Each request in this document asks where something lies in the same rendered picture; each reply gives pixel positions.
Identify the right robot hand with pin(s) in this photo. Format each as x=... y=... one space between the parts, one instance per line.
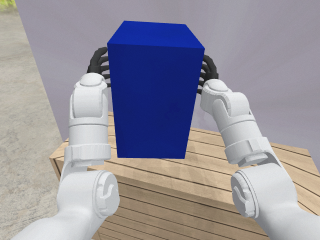
x=210 y=72

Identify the right robot forearm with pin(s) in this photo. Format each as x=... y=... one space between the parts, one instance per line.
x=242 y=138

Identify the left robot hand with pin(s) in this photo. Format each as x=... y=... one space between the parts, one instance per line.
x=96 y=62

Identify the right robot upper arm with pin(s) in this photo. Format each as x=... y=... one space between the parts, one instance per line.
x=266 y=194

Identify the pedestal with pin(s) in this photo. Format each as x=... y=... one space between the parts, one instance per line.
x=190 y=198

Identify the carton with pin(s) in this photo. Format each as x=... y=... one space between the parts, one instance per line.
x=154 y=75

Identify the left robot upper arm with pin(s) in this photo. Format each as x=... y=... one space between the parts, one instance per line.
x=85 y=199

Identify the left robot forearm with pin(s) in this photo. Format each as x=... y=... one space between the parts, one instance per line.
x=88 y=122

